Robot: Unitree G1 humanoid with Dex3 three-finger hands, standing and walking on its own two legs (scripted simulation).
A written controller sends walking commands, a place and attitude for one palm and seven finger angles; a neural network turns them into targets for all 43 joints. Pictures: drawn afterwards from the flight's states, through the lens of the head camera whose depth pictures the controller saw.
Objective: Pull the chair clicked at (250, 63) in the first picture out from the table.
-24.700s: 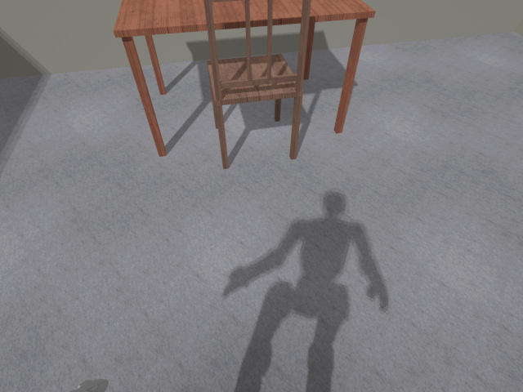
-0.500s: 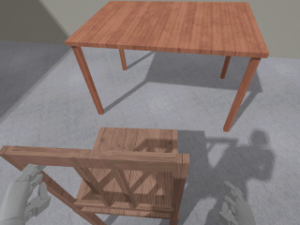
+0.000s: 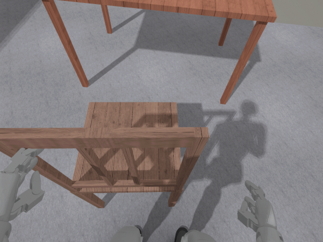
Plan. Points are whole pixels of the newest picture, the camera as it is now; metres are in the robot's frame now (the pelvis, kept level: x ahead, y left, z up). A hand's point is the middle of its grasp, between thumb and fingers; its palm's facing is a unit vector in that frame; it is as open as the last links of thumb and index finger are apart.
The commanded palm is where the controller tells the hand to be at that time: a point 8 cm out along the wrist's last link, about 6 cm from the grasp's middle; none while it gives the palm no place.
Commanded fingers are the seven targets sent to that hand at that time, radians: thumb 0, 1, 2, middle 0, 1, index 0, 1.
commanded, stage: step back with the hand held close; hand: left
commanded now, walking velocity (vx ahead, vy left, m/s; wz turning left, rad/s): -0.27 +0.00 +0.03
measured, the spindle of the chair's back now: (99, 168) +0.28 +0.20 -0.08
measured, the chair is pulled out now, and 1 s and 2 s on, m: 0.65 0.66 0.66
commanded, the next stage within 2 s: stop stepping back and stand still in 0.74 s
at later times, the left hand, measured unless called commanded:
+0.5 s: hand out of the picture +0.13 +0.31 +0.21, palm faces +0.58 -0.70 -0.43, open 7.2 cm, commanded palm +0.07 +0.33 +0.18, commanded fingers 0.00 0.90 0.90 -0.20 -0.30 -0.20 -0.30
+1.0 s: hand out of the picture +0.04 +0.31 +0.18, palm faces +0.41 -0.76 -0.49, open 7.4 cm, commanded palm -0.04 +0.35 +0.18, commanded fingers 0.00 0.90 0.90 -0.20 -0.30 -0.20 -0.30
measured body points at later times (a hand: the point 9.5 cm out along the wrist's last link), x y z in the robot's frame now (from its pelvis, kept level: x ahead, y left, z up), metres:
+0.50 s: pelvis -0.06 +0.02 -0.01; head -0.05 +0.04 +0.43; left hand +0.09 +0.34 +0.23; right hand +0.11 -0.20 -0.09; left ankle +0.03 +0.15 -0.73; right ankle +0.05 -0.10 -0.73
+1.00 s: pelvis -0.17 +0.05 -0.02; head -0.13 +0.06 +0.43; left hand +0.01 +0.35 +0.20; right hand -0.01 -0.17 -0.12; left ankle -0.01 +0.15 -0.72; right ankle -0.28 -0.09 -0.74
